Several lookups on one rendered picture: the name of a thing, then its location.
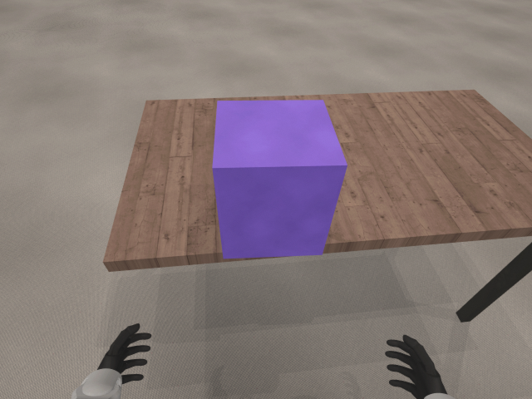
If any robot left forearm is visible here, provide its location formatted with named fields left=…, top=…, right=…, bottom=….
left=71, top=368, right=122, bottom=399

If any right robot hand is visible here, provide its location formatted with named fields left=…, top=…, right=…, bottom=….
left=385, top=335, right=448, bottom=399

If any table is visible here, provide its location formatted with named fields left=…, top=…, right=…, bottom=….
left=103, top=90, right=532, bottom=323

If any carton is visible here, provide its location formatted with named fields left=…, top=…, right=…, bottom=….
left=212, top=100, right=347, bottom=259

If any left robot hand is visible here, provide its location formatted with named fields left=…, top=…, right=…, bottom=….
left=97, top=323, right=151, bottom=384

